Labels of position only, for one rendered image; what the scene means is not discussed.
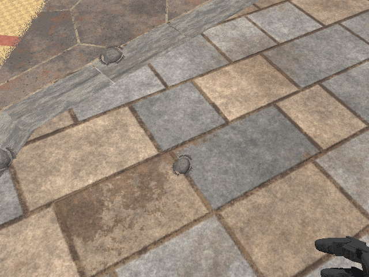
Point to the right robot hand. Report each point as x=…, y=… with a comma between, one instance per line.
x=352, y=249

